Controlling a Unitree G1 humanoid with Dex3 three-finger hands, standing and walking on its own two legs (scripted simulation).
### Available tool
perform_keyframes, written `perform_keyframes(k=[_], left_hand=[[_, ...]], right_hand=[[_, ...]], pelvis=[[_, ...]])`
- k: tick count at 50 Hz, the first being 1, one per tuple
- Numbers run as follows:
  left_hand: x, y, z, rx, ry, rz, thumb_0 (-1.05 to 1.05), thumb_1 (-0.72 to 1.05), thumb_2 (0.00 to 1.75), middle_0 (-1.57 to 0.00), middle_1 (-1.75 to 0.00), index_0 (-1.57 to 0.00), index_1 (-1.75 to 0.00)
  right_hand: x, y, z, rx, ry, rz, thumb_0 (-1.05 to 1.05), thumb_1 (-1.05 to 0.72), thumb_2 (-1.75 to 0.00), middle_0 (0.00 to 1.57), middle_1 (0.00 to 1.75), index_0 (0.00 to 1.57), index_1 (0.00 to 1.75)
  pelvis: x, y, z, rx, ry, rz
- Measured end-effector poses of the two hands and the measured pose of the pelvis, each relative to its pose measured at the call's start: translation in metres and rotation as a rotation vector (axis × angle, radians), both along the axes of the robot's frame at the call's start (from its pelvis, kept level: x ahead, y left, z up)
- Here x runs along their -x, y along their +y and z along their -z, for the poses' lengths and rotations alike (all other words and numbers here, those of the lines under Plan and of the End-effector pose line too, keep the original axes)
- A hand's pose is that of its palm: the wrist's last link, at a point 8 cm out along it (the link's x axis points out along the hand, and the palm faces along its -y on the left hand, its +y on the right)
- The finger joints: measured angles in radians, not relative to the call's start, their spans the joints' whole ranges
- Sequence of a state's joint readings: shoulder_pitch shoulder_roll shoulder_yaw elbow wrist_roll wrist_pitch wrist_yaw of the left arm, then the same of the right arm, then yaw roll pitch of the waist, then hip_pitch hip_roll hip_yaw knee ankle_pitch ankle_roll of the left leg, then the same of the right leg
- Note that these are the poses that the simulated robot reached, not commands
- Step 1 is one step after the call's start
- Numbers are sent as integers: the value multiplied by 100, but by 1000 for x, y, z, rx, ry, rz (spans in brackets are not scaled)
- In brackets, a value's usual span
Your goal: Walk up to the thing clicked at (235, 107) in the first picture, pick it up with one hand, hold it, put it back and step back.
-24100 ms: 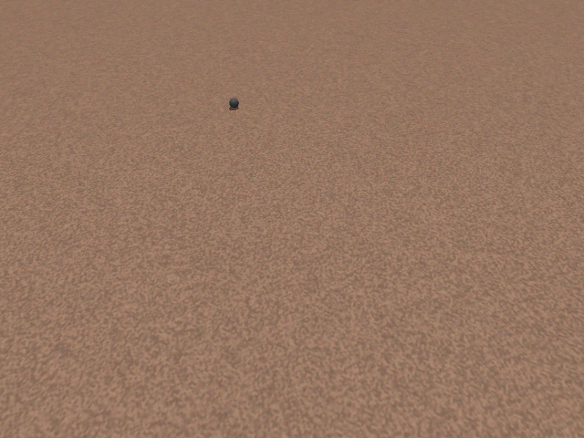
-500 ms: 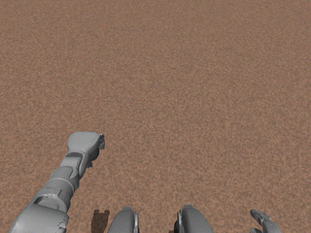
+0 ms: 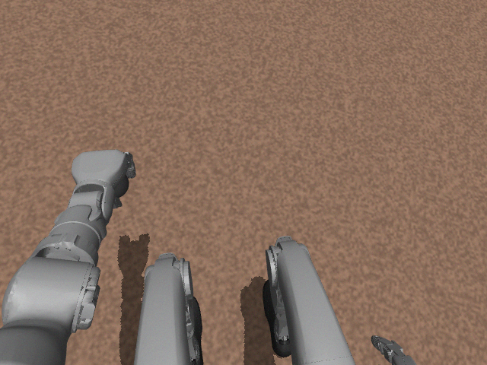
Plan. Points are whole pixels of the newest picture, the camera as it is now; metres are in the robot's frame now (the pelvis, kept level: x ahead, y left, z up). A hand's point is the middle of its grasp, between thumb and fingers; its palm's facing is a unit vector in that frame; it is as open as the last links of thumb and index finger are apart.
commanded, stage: crouch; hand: left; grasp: from above
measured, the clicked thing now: (112, 183) +0.45 +0.22 -0.16
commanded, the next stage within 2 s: lower in 1.10 s
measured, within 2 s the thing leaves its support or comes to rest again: neither
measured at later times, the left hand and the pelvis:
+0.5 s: hand (124, 190) +0.47 +0.22 -0.26, palm faces -0.47 -0.03 -0.88, open 7.9 cm; pelvis +0.00 -0.01 -0.10, yaw -2 degrees
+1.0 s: hand (132, 190) +0.48 +0.22 -0.32, palm faces -0.46 -0.02 -0.89, open 7.9 cm; pelvis -0.01 -0.01 -0.15, yaw -3 degrees
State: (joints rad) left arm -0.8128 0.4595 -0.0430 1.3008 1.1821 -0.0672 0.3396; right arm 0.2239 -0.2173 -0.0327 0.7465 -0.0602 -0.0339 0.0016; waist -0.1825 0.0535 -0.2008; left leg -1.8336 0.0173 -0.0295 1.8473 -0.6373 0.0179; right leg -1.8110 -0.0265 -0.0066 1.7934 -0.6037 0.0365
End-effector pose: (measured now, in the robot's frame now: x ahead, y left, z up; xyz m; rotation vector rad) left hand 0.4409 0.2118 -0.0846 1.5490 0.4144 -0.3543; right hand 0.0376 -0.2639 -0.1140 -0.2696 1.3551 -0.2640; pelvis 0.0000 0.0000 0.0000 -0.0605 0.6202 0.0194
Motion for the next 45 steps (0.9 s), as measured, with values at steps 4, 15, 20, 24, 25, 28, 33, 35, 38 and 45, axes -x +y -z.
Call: perform_keyframes(k=[4, 15, 20, 24, 25, 28, 33, 35, 38, 45], left_hand=[[-7, 2, 32, 6, -12, 5, -3, 21, 42, -74, -70, -84, -63], [-25, 10, 89, 4, -20, -40, -3, 18, 46, -75, -70, -84, -63], [-29, 10, 107, 13, -2, -46, -3, 18, 48, -75, -70, -84, -64], [-32, 9, 119, 19, 4, -30, -3, 18, 48, -75, -70, -84, -65], [-33, 9, 122, 20, 5, -27, -3, 18, 48, -74, -70, -84, -65], [-34, 8, 130, 23, 5, -19, -3, 18, 48, -74, -70, -83, -65], [-37, 6, 143, 20, -1, -10, -3, 19, 47, -74, -70, -83, -65], [-38, 6, 148, 18, 0, -15, -3, 19, 46, -74, -70, -83, -65], [-39, 5, 155, 16, 1, -19, -3, 20, 46, -74, -70, -83, -65], [-44, 3, 168, 20, -5, -20, -3, 20, 45, -74, -70, -83, -65]], right_hand=[[-7, -5, 21, 7, 3, -40, 0, -90, -90, 21, 30, 21, 30], [-20, -22, 62, 17, 28, -107, 0, -91, -90, 21, 30, 20, 30], [-17, -24, 73, 16, 41, -111, 0, -91, -90, 21, 30, 20, 30], [-10, -23, 82, 13, 59, -104, 0, -91, -90, 21, 30, 20, 30], [-8, -22, 84, 12, 64, -103, 0, -91, -90, 21, 30, 20, 30], [1, -21, 90, 8, 78, -100, 0, -91, -90, 21, 30, 20, 30], [16, -19, 102, -3, 105, -90, 0, -91, -90, 21, 30, 20, 30], [22, -18, 106, -7, 114, -89, 0, -91, -90, 21, 30, 20, 30], [30, -17, 113, -15, 127, -90, 0, -91, -90, 21, 30, 20, 30], [41, -16, 126, -24, 155, -93, 0, -91, -90, 21, 30, 20, 30]], pelvis=[[1, -2, 24, 7, 27, -4], [0, -9, 69, 15, 52, 2], [1, -9, 83, 19, 46, 8], [2, -9, 94, 24, 42, 12], [2, -8, 97, 25, 40, 13], [4, -8, 105, 27, 35, 13], [7, -7, 119, 29, 29, 14], [8, -7, 124, 29, 25, 14], [10, -8, 131, 29, 17, 17], [12, -9, 145, 34, 5, 26]])
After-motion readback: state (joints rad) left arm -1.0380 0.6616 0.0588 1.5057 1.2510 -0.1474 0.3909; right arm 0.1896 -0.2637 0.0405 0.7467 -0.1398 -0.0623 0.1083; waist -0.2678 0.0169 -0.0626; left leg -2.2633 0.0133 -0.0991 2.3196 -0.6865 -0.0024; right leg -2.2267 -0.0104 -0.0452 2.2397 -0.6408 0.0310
